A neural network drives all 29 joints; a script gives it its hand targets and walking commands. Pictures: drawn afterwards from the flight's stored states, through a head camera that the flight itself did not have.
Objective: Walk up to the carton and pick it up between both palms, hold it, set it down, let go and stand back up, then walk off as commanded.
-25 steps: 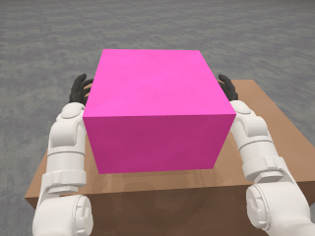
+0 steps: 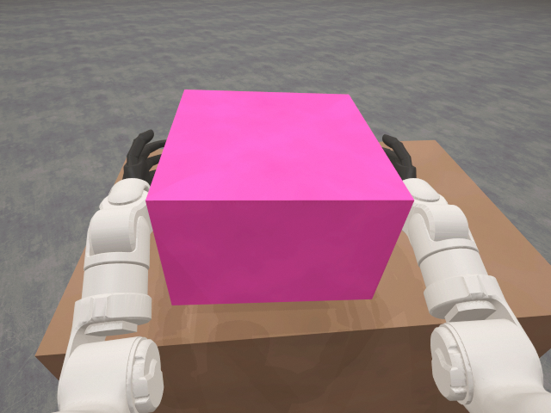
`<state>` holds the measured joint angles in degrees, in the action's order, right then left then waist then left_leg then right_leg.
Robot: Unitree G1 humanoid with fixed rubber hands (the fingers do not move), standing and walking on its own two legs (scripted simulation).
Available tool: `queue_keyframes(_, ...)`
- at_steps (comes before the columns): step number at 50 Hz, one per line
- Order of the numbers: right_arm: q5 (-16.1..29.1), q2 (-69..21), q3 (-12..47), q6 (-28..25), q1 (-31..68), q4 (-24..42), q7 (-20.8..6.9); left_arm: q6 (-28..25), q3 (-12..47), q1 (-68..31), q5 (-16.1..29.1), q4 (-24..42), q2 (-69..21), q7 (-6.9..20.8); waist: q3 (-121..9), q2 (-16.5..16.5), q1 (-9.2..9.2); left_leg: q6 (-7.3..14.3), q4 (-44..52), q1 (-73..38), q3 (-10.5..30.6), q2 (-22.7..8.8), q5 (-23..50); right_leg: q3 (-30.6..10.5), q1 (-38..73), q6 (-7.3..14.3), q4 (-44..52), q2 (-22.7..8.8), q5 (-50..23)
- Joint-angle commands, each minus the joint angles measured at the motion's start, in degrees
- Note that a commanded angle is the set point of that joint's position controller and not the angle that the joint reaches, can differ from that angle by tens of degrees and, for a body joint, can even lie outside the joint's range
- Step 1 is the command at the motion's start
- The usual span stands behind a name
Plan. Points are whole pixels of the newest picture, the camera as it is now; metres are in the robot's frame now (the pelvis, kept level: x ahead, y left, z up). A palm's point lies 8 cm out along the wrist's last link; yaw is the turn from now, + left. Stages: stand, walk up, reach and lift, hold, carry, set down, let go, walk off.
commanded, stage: hold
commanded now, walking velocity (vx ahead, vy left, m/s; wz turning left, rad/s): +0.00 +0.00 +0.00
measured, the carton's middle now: (271, 186) +0.42 +0.01 +0.16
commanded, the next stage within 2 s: none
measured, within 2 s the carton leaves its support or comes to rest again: neither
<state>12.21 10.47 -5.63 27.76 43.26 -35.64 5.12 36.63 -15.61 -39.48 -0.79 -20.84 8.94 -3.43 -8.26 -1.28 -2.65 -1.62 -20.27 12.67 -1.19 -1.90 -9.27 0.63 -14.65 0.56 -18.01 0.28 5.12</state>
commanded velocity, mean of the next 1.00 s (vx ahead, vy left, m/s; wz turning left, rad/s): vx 0.00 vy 0.00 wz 0.00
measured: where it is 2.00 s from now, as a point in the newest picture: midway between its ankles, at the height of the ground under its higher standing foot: outside the picture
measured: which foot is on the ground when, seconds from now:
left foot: down 0.00-1.00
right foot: down 0.00-1.00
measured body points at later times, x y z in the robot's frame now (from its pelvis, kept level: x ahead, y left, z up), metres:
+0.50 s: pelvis -0.01 +0.00 +0.00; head -0.07 +0.01 +0.44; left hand +0.38 +0.19 +0.22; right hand +0.38 -0.19 +0.21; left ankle +0.01 +0.13 -0.75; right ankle +0.05 -0.11 -0.75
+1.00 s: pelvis -0.01 +0.00 +0.00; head -0.07 +0.01 +0.44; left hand +0.38 +0.19 +0.22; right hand +0.38 -0.19 +0.21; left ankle +0.01 +0.13 -0.75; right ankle +0.05 -0.11 -0.75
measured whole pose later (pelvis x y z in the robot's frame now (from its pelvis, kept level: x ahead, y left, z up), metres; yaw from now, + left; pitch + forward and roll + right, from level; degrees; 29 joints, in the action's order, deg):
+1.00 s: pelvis -0.01 +0.00 +0.00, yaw +0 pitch +0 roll +0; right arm 12.4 11.1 -5.6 33.1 44.3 -34.6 5.7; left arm 41.0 -15.6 -40.6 -0.8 -20.8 9.1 -3.4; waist -10.4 -1.3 -3.4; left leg -1.6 -20.6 11.8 -1.2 -1.9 -9.0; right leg 0.6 -13.6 0.6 -18.0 0.3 4.6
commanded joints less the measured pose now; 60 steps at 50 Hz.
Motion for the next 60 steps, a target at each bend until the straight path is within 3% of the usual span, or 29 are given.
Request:
queue_keyframes(1,13.18,-34.82,23.47,-3.23,51.24,28.72,-7.88,-1.83,30.67,-48.05,9.81,22.05,-36.66,7.57,-32.92,4.56,0.37,-0.31,-0.27,-6.65,3.24,4.97,15.93,-0.81,22.66,-1.39,0.08,3.78,-16.35)
queue_keyframes(4,13.23,-34.23,22.72,-2.3,51.15,28.19,-7.5,-1.0,30.8,-48.09,10.05,21.34,-36.91,8.01,-30.63,4.7,-0.52,-0.43,-0.27,-6.51,3.35,4.83,15.42,-1.08,21.61,-1.18,0.47,3.8,-15.84)
queue_keyframes(9,11.71,-34.39,20.53,-0.87,52.13,22.78,-7.61,0.32,27.63,-48.88,7.6,16.33,-35.92,9.36,-23.86,3.56,-0.6,0.68,2.27,-2.36,2.83,4.82,7.03,-1.22,20.61,-0.95,1.55,3.13,-9.02)
queue_keyframes(19,11.39,-36.19,20.33,-0.4,56.16,24.01,-8.47,0.32,27.6,-53.72,8.57,17.38,-35.97,9.46,-26.09,3.79,-0.69,1.41,3.89,-0.26,2.6,4.76,2.36,-1.47,20.48,-0.74,1.75,2.82,-4.72)
queue_keyframes(27,11.72,-35.52,20.44,0.16,55.16,23.71,-8.29,1.06,26.26,-51.44,7.59,16.08,-35.43,9.78,-25.27,3.29,-0.65,1.74,4.04,-0.11,2.61,4.93,2.52,-1.75,21.55,-0.91,1.9,2.78,-5.79)
queue_keyframes(40,13.97,-35.92,22.14,1.06,54.08,28.06,-7.58,1.14,28.28,-51.17,9.1,20.71,-35.52,9.39,-29.61,4.56,-0.78,1.01,2.22,-1.9,3.02,5.24,8.59,-1.78,23.1,-1.18,0.62,3.19,-11.94)
queue_keyframes(55,12.62,-35.54,20.28,1.63,54.89,24.63,-7.75,1.47,26.43,-51.78,7.75,16.37,-34.91,10.1,-25.52,4.14,-0.91,1.49,3.74,0.04,2.91,5.08,3.3,-1.89,21.27,-1.07,1.55,2.73,-6.59)
queue_keyframes(60,12.88,-35.57,20.68,1.66,54.09,24.87,-7.74,1.35,26.45,-51.29,7.77,17.77,-34.81,10.08,-26.62,4.38,-0.82,1.34,3.43,-0.51,2.87,5.15,5.18,-1.98,22.34,-1.12,1.26,2.76,-8.71)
